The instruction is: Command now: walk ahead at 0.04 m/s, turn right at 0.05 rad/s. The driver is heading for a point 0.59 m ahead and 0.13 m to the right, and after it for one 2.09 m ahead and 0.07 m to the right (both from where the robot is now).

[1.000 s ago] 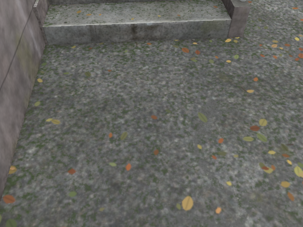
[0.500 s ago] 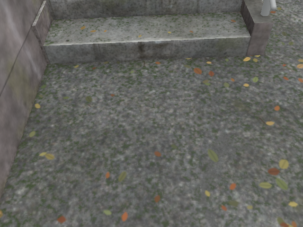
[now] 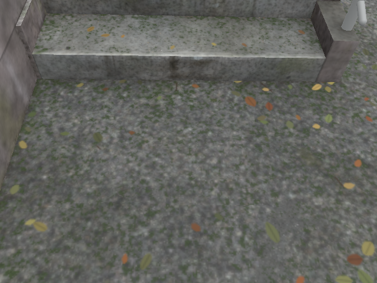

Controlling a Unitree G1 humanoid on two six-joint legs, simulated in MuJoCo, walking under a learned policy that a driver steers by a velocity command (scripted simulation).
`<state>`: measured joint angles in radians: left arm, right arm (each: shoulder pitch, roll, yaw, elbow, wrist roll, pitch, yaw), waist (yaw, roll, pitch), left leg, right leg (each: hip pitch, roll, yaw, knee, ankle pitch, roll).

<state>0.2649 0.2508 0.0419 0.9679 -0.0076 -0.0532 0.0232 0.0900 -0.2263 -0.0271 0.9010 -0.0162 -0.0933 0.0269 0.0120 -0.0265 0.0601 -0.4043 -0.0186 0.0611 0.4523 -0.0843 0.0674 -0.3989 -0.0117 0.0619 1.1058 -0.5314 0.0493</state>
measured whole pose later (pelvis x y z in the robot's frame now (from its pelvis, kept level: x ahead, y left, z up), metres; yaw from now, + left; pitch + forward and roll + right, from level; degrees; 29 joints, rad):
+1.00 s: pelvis +0.27 -0.07 -0.01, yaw -17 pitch +2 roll +2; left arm 0.37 0.24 0.06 0.90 -0.02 -0.10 0.01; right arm 0.10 -0.27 -0.07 0.89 0.02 -0.10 0.05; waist 0.02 -0.02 0.04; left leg -0.40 -0.08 0.05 0.51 -0.15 0.07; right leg -0.27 -0.01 0.08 1.18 -0.40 -0.03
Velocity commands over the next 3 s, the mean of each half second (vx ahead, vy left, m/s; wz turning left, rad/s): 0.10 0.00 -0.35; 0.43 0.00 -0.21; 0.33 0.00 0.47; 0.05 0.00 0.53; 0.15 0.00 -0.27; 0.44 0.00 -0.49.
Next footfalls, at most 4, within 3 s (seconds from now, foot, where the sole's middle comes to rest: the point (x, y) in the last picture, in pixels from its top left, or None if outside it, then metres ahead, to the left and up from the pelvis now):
0.40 right None -0.01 -0.14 -0.77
0.90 left None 0.40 -0.02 -0.77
1.36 right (268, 229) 0.63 -0.28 -0.77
1.80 left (199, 244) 0.57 -0.03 -0.77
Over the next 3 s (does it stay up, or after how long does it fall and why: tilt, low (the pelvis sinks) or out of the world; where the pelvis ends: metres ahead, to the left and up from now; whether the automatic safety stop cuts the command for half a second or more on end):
stays up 0.83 -0.14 -0.02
